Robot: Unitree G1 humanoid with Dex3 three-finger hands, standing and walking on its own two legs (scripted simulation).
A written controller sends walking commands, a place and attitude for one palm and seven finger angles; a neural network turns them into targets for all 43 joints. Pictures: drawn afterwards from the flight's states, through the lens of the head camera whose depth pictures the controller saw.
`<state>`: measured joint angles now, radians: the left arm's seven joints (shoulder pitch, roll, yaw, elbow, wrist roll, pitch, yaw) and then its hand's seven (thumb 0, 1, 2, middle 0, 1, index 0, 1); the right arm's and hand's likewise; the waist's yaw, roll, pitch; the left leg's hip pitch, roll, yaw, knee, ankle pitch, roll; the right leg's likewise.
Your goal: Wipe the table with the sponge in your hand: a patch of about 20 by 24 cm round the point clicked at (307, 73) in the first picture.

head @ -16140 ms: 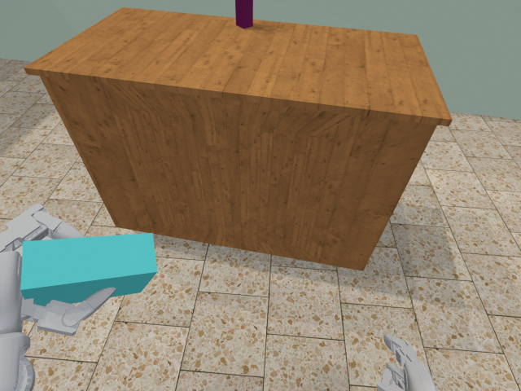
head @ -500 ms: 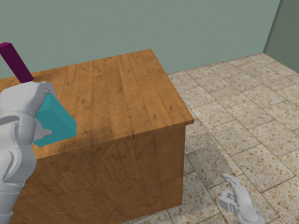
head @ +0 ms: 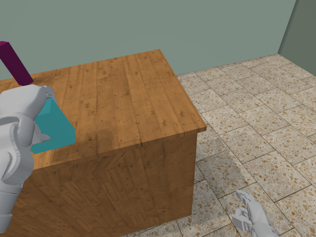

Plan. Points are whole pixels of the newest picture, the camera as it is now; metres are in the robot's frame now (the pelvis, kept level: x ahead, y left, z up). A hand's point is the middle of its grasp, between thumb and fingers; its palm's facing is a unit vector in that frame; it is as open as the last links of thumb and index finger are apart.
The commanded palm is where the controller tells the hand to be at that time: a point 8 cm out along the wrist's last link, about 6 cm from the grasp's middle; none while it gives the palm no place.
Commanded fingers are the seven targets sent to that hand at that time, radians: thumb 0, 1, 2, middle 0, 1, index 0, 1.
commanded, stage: move the sponge above the wiping area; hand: left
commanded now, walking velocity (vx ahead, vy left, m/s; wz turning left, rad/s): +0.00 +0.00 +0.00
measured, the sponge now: (47, 132) +0.28 +0.33 +0.15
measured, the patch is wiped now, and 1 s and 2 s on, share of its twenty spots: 0.00 0.00 0.00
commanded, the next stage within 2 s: lower the sponge onto the table in 1.74 s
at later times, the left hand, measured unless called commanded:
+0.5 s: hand (35, 116) +0.30 +0.35 +0.19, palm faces +0.03 +0.03 -1.00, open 9.2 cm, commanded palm +0.27 +0.35 +0.26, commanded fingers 0.00 0.10 1.30 -1.20 -1.60 -1.20 -1.60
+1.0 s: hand (33, 112) +0.31 +0.37 +0.19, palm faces +0.02 +0.04 -1.00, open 9.2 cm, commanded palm +0.28 +0.37 +0.26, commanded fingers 0.00 0.10 1.30 -1.20 -1.60 -1.20 -1.60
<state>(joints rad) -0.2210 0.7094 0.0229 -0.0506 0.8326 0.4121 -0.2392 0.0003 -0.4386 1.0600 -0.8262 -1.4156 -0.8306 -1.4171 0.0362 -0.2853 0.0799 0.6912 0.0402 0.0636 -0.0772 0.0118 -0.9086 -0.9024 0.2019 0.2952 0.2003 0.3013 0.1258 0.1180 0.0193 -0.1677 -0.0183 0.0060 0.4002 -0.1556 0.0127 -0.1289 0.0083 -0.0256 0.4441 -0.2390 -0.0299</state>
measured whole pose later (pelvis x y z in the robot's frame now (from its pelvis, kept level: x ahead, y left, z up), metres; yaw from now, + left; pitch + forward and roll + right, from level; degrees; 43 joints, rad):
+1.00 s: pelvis +0.02 +0.01 +0.00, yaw +1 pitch -2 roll +0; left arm -0.27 0.75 0.11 0.13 0.85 0.23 -0.23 0.00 -0.44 1.06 -0.83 -1.42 -0.83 -1.42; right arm 0.09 -0.30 0.05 0.69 0.04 0.07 -0.09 0.01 -0.91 -0.90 0.20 0.30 0.20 0.30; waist 0.10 0.10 0.03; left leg -0.19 -0.03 -0.01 0.41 -0.18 0.03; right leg -0.12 0.00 -0.04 0.40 -0.24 -0.02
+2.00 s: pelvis +0.02 +0.00 +0.00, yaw +2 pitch -2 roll +0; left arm -0.28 0.76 0.09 0.10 0.85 0.23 -0.27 0.00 -0.44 1.06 -0.83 -1.42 -0.83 -1.42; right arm 0.08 -0.30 0.06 0.68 0.04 0.06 -0.10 0.01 -0.91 -0.90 0.20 0.30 0.20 0.30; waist 0.11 0.11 0.02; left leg -0.19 -0.02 -0.02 0.42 -0.19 0.02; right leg -0.12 0.01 -0.05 0.41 -0.25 -0.03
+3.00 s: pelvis +0.02 +0.01 +0.00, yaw +1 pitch -2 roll +0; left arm -0.17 0.72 0.11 0.09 0.85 0.23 -0.18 0.00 -0.44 1.06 -0.83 -1.42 -0.83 -1.42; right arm 0.08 -0.29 0.06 0.69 0.04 0.07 -0.09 0.01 -0.91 -0.90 0.20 0.30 0.20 0.30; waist 0.11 0.10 0.02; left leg -0.19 -0.02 -0.01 0.42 -0.19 0.02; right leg -0.12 0.01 -0.04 0.41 -0.25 -0.02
